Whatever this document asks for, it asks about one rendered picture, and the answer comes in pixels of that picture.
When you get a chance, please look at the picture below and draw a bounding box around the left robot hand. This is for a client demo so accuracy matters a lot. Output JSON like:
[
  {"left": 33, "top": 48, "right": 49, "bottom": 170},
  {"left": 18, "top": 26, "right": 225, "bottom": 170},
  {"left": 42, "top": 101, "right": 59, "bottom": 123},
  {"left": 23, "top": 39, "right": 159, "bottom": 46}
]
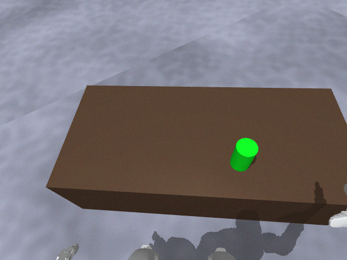
[{"left": 56, "top": 244, "right": 79, "bottom": 260}]

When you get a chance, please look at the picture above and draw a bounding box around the can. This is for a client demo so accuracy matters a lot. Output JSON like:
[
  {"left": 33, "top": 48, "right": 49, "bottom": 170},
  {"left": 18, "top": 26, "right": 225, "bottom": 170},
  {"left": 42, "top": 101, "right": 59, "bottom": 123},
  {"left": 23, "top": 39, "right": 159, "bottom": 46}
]
[{"left": 230, "top": 138, "right": 258, "bottom": 172}]

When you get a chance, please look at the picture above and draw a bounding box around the right robot hand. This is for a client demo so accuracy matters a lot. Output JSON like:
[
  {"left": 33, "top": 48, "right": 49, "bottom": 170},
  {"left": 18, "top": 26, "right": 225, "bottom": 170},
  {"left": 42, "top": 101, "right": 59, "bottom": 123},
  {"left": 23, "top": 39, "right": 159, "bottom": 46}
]
[{"left": 329, "top": 184, "right": 347, "bottom": 228}]

